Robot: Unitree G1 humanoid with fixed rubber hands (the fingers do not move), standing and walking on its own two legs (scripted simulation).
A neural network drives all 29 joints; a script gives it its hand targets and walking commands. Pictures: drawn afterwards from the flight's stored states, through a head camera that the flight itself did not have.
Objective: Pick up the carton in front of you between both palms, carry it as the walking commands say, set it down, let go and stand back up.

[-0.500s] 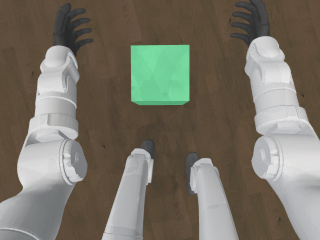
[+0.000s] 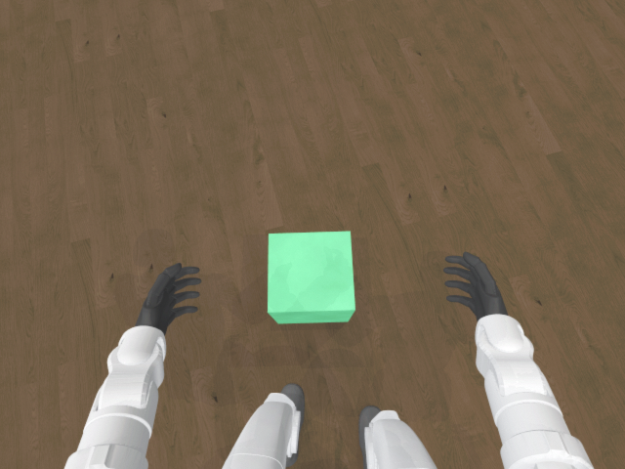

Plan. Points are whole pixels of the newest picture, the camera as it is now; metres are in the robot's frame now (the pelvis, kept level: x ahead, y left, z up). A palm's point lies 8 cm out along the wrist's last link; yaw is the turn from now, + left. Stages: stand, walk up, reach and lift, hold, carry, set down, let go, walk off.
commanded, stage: let go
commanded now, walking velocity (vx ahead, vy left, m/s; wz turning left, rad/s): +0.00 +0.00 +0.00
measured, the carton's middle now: (311, 281) +0.45 +0.06 -0.61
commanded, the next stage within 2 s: stand in 0.78 s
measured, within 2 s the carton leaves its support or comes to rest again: neither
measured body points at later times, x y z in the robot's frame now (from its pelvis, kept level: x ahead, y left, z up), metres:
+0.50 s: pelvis +0.03 -0.03 +0.04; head +0.05 -0.03 +0.49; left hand +0.20 +0.20 -0.04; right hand +0.21 -0.26 -0.04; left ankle +0.04 +0.10 -0.70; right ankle -0.01 -0.13 -0.70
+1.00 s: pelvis +0.06 -0.02 +0.03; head +0.06 -0.01 +0.48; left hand +0.16 +0.26 -0.07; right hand +0.18 -0.27 -0.08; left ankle +0.04 +0.10 -0.70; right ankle -0.01 -0.13 -0.70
